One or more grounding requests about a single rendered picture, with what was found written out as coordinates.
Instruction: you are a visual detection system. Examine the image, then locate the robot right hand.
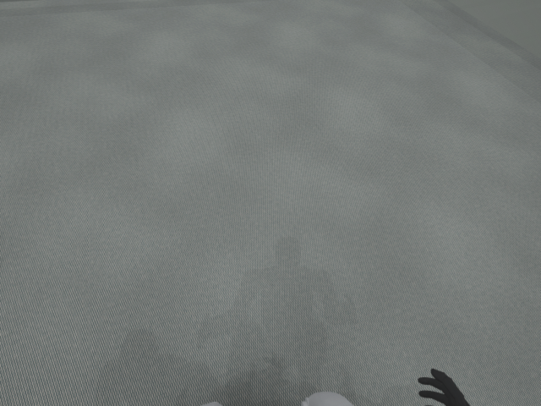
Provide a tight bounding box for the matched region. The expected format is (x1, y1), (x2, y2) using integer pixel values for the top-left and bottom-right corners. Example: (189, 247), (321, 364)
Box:
(418, 369), (470, 406)

